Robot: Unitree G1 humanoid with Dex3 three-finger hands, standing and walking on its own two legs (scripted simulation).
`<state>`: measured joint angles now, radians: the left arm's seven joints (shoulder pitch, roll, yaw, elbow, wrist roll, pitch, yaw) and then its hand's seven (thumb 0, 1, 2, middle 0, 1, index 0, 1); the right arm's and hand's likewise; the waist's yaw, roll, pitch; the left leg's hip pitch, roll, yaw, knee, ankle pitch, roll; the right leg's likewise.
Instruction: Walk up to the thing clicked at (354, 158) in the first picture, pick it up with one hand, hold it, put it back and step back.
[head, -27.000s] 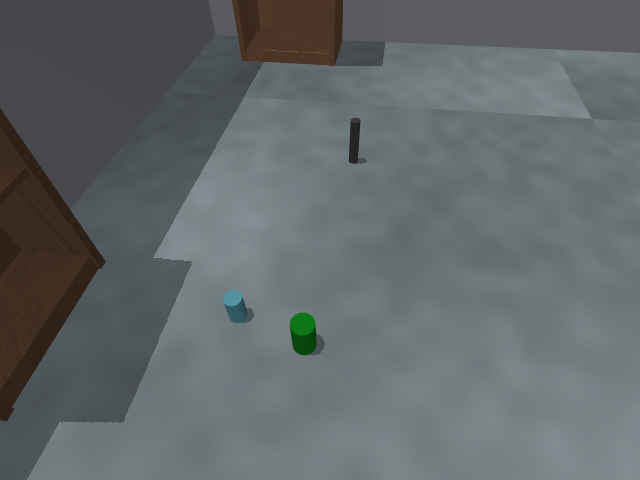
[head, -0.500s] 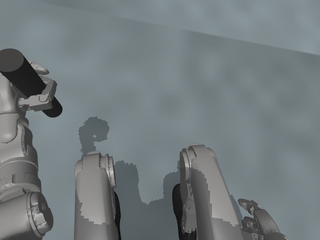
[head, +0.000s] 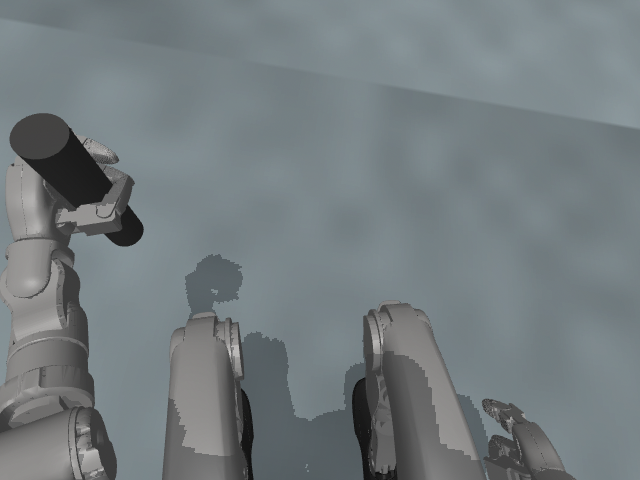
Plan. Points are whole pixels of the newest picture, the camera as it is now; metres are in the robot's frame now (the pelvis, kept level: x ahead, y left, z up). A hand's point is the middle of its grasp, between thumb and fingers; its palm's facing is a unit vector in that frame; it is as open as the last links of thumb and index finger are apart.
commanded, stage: lift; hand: left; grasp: from the side
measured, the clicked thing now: (93, 195) +0.45 +0.26 -0.01
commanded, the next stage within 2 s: hold in 1.62 s
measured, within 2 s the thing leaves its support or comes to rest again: neither
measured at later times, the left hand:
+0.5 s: hand (7, 142) +0.40 +0.23 +0.16, palm faces +0.17 -0.98 -0.05, open 6.0 cm
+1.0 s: hand out of the picture +0.39 +0.22 +0.28, palm faces +0.16 -0.99 -0.04, open 6.0 cm
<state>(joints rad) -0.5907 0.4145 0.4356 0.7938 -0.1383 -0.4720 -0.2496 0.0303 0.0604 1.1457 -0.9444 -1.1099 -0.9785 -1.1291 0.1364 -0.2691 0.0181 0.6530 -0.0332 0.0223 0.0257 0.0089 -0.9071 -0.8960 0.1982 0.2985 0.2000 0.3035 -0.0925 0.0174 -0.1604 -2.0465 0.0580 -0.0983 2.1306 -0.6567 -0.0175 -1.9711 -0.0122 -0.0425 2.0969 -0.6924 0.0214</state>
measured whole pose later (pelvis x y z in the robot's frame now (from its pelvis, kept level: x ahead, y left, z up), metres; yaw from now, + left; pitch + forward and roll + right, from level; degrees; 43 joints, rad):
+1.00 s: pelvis +0.06 +0.01 +0.25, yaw +4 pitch +18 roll -3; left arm -0.16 0.25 0.18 0.37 -0.18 -0.30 -0.09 0.03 0.06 1.15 -0.94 -1.12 -0.98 -1.13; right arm 0.21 -0.23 0.00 0.63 0.03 -0.05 -0.03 0.01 -0.90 -0.89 0.20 0.30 0.20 0.30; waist -0.03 0.03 -0.12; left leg -1.04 0.06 -0.03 1.26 -0.53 -0.01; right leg -0.97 -0.02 -0.04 1.21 -0.54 0.03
